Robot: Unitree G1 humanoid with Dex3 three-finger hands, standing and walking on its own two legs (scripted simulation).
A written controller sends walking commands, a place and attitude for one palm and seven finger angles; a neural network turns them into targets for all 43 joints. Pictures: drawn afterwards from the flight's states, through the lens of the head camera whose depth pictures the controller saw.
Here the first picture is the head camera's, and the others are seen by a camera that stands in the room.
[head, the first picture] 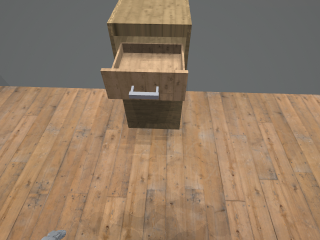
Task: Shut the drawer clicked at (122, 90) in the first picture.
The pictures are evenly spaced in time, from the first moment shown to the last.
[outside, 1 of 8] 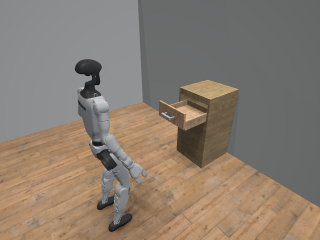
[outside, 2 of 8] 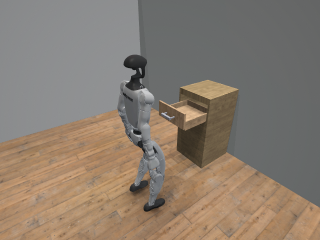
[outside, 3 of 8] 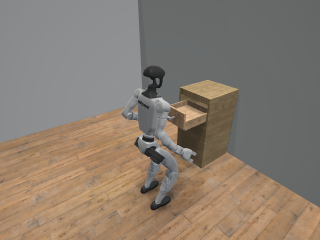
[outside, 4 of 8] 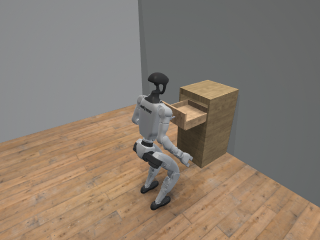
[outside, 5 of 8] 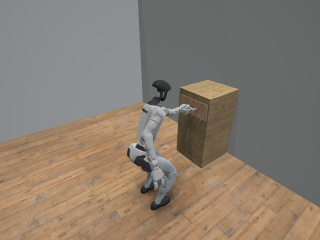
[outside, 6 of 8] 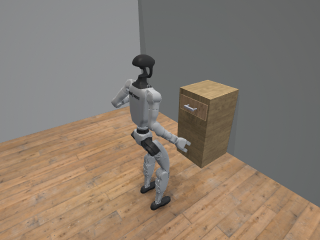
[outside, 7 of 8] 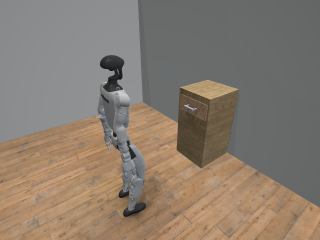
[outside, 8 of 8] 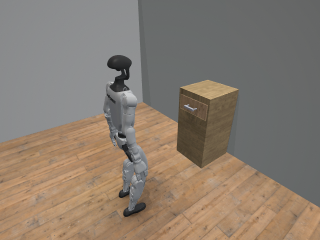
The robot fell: no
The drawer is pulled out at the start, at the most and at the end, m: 0.29 0.29 0.00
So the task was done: yes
